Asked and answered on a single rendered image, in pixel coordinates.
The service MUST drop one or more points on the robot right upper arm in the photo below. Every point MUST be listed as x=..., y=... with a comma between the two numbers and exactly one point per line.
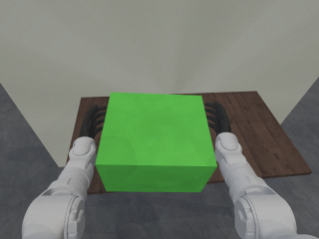
x=265, y=216

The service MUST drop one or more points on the right robot forearm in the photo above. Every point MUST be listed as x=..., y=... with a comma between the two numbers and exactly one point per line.
x=236, y=171

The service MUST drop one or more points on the robot left upper arm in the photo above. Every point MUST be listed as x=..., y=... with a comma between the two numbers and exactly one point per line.
x=55, y=217

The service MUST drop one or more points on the table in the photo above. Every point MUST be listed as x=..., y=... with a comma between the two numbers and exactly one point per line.
x=265, y=145

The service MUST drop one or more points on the left robot forearm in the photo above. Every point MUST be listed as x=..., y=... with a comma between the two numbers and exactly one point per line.
x=77, y=175

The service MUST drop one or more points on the carton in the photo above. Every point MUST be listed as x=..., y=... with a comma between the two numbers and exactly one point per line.
x=155, y=143

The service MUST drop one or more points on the robot right hand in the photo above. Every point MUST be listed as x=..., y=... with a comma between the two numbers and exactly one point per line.
x=221, y=120

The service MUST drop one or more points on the robot left hand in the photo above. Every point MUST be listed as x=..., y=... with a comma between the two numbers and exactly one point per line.
x=88, y=127

